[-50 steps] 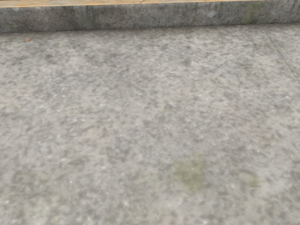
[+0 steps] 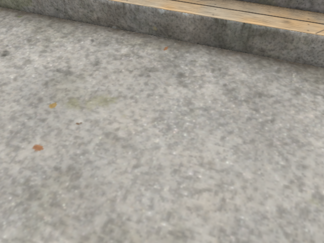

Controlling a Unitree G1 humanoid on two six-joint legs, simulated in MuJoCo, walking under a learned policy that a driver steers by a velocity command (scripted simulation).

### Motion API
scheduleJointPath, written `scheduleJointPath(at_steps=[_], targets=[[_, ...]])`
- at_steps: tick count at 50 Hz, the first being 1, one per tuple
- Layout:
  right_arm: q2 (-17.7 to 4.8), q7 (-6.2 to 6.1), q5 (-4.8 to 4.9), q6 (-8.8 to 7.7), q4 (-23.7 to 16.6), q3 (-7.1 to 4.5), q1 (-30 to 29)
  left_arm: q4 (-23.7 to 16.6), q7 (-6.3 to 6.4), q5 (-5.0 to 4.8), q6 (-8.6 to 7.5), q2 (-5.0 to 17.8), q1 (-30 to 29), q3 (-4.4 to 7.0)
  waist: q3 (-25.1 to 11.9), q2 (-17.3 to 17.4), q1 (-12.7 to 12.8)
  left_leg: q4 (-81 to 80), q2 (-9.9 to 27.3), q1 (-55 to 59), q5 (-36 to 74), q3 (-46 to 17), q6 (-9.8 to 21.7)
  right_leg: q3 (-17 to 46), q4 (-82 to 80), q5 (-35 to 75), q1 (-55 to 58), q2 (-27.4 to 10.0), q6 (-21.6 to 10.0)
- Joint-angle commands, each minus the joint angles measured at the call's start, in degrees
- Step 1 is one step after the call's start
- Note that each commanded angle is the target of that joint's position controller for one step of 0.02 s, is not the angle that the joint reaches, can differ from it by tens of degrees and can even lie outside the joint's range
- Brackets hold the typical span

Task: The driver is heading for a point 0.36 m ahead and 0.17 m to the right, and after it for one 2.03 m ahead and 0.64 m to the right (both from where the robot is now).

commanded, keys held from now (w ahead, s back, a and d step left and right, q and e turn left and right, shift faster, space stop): w+e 0.84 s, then w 0.16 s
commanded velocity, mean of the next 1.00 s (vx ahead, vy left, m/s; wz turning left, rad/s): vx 0.50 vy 0.00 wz -0.46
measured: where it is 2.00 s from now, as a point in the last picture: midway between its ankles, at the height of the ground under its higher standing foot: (250, 127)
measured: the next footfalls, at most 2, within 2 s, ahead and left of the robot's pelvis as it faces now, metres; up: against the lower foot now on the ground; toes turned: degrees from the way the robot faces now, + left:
right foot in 0.02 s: +0.19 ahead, -0.08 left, +0.00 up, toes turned -3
left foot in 0.54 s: +0.50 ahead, +0.06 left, +0.00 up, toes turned -19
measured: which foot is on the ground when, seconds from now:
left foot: down 0.00-0.04, up 0.06-0.52, down 0.54-1.00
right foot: up 0.00-0.00, down 0.02-0.54, up 0.56-1.00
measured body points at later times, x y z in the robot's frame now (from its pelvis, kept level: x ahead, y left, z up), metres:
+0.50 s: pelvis +0.29 -0.02 +0.01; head +0.32 -0.02 +0.46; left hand +0.33 +0.27 -0.11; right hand +0.46 -0.28 -0.07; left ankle +0.46 +0.08 -0.70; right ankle +0.15 -0.08 -0.72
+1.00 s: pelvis +0.53 -0.09 +0.01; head +0.56 -0.12 +0.46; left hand +0.84 -0.03 -0.07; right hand +0.36 -0.30 -0.12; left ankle +0.46 +0.07 -0.72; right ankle +0.60 -0.25 -0.70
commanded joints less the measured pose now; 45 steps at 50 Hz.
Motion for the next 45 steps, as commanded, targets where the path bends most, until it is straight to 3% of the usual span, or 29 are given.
scheduleJointPath(at_steps=[1,2,3,4,5,7,9,11,13,17,21,24,25,26,27,28,29,30,31,32,34,36,41,45], targets=[[-8.04,-0.80,-0.84,-0.35,-2.88,-1.60,-0.40,3.31,1.56,0.84,-1.12,10.02,21.88,3.70,-11.15,-0.39,11.42,33.41,11.94,-13.56,52.28,3.19,2.14,5.96,-2.21,-7.06,31.02,-2.08,-5.50],[-3.12,-0.07,1.21,-0.50,-4.73,-0.58,6.14,3.32,1.84,1.52,-1.17,17.76,25.42,5.84,-18.24,-15.26,8.27,58.49,1.22,-34.09,19.43,6.76,-1.44,37.29,-6.75,-13.10,46.43,-18.52,-15.17],[-5.70,-0.01,-1.06,-0.88,-4.82,-0.90,2.85,3.47,1.10,-1.32,-0.49,14.03,21.05,5.10,-17.37,-11.82,7.17,63.11,-0.49,-43.14,-2.39,0.44,-0.87,51.52,-16.26,-13.35,45.75,-18.97,-15.39],[-6.41,0.22,-1.00,-1.08,-6.23,-0.95,-2.62,2.58,1.10,-1.68,-0.31,12.08,15.42,4.69,-8.35,-6.67,5.34,63.22,3.78,-46.68,2.44,-1.37,-0.59,41.70,-16.06,-15.62,38.06,-17.88,-14.11],[-6.46,0.48,-0.92,-1.55,-6.87,-0.58,-6.13,2.33,0.97,-1.40,-0.32,9.51,13.09,4.14,-4.72,-1.38,5.08,59.41,6.18,-45.55,6.29,-0.81,-0.60,35.14,-16.96,-11.14,31.10,-15.66,-12.65],[-5.18,0.71,-1.51,-0.47,-7.55,-0.15,-6.78,3.32,1.16,-1.43,-0.64,7.67,12.01,3.44,-1.17,-1.07,2.01,52.64,8.86,-41.29,7.06,-0.58,-1.72,26.97,-18.92,-3.24,21.83,-10.59,-10.05],[-4.20,0.89,-1.81,1.05,-7.26,0.30,-5.92,3.83,1.17,-1.44,-1.33,8.08,12.66,3.54,-1.74,-2.29,1.12,49.32,9.22,-39.15,7.13,0.58,-3.30,23.16,-19.98,2.29,18.68,-8.33,-10.37],[-3.67,0.94,-1.70,1.61,-8.11,0.60,-8.58,4.41,1.31,-1.58,-1.47,9.21,13.96,3.93,-0.76,-2.22,1.33,44.78,9.81,-40.81,9.70,1.54,-4.88,21.18,-21.67,2.11,16.90,-7.15,-10.92],[-3.54,0.91,-1.53,1.66,-9.84,0.80,-14.26,5.00,1.43,-1.74,-1.37,9.63,15.87,4.16,1.19,-2.12,2.72,38.28,10.44,-43.71,14.70,2.05,-6.33,20.69,-23.06,1.53,16.89,-6.27,-10.60],[-2.99,1.13,-0.94,1.41,-11.80,1.17,-22.54,5.93,1.49,-1.88,-1.26,9.94,19.79,4.65,1.03,-2.75,6.14,26.87,9.34,-44.49,23.74,2.18,-7.42,20.48,-20.95,3.84,21.12,-4.71,-8.22],[-3.21,1.30,-0.34,0.70,-13.88,1.35,-28.43,6.06,2.06,-0.99,-0.90,10.37,22.43,4.91,0.80,-3.51,8.29,20.60,7.26,-43.45,23.30,2.21,-7.06,22.97,-16.16,10.57,25.69,-5.53,-7.52],[-4.98,1.05,-0.12,-0.08,-13.37,0.80,-24.54,4.69,2.71,-0.57,-0.80,11.83,19.16,5.35,-0.15,-4.54,5.36,15.17,5.74,-34.21,18.18,1.18,-5.32,26.00,-11.84,13.69,25.05,-6.61,-5.21],[-5.97,0.66,-0.09,-0.42,-12.05,0.33,-20.07,4.25,2.67,-0.53,-0.87,12.43,17.54,5.50,-1.58,-4.53,3.17,13.46,4.51,-27.52,15.64,1.69,-4.45,26.24,-8.21,16.61,23.52,-5.91,-4.24],[-7.60,-0.03,-0.48,-1.15,-10.06,-0.42,-13.06,4.21,2.32,-0.84,-1.16,11.94,16.80,5.30,-5.04,-1.83,-0.36,10.12,4.97,-17.46,15.62,1.19,-2.95,24.01,0.68,17.88,21.12,-2.67,-2.80],[-11.77,-1.05,-1.70,-1.75,-9.39,-1.52,-4.37,2.95,1.77,-1.54,-1.66,8.52,16.99,4.31,-12.91,4.51,-3.73,7.81,15.75,-4.95,4.89,-9.30,-0.02,19.20,15.72,8.72,15.73,1.14,-1.18],[-16.80,-1.60,-2.62,-0.95,-9.85,-2.74,-2.29,1.08,1.85,-3.21,-1.64,3.68,22.16,3.28,-18.66,16.99,-1.52,2.11,30.29,8.25,-3.60,-33.93,5.46,11.15,31.04,-23.73,-1.53,9.84,0.83],[-14.00,-1.40,-1.68,-0.16,-9.57,-2.69,-4.59,2.09,2.29,-1.26,-0.89,8.01,22.75,3.62,-15.72,13.70,0.36,0.06,31.12,4.24,-8.16,-41.74,7.38,10.30,37.96,-25.92,-8.09,5.57,0.25],[-8.63,-1.14,-1.23,0.00,-10.28,-1.53,-7.79,2.78,2.07,-0.56,-0.36,9.17,19.11,3.97,-8.79,5.59,0.60,-0.19,28.41,-2.38,-6.73,-32.76,6.25,10.50,39.40,-20.30,-8.42,2.63,0.20],[-5.81,-0.87,-1.01,-0.09,-9.94,-0.84,-9.87,2.44,1.45,-0.43,-0.18,8.28,15.86,3.78,-4.60,2.60,0.98,-1.16,25.17,-8.04,1.07,-23.65,5.05,9.81,37.40,-16.24,-7.18,0.90,0.76],[-4.86,-0.85,-0.96,-0.26,-9.47,-0.54,-10.33,2.19,0.87,-0.07,0.23,7.52,14.49,3.74,-2.92,4.61,1.61,-2.23,22.57,-11.23,7.83,-16.97,3.64,9.31,35.39,-14.55,-5.83,-0.55,1.30],[-4.50,-0.73,-0.37,-1.07,-8.00,-0.46,-9.16,2.23,-0.09,0.57,1.52,6.75,14.41,3.61,-1.95,7.53,2.56,-3.24,20.00,-13.93,18.47,-9.26,2.92,8.29,34.52,-13.08,-4.17,-1.33,2.27],[-4.77,-0.32,0.21,-1.98,-6.86,-0.74,-7.63,1.15,-0.63,0.50,2.16,6.03,12.23,3.38,-1.98,6.73,2.97,-4.09,20.22,-13.59,25.57,-5.23,3.70,7.98,34.31,-11.10,-5.88,-1.64,2.71],[-5.03,-0.07,0.14,-2.05,-4.48,-1.16,-5.21,-2.39,-1.63,0.43,2.31,4.70,2.67,2.47,0.70,5.42,2.03,-6.61,19.70,-12.36,30.12,3.91,4.32,6.10,25.95,-2.00,-11.21,-2.97,3.83],[-5.98,-0.01,0.04,-1.94,-2.43,-1.42,-2.87,-4.71,-2.36,0.38,1.74,3.06,-4.54,1.21,2.66,5.28,0.55,-7.35,19.08,-13.43,30.63,8.97,3.29,2.52,11.35,2.57,-4.89,-2.30,2.36]])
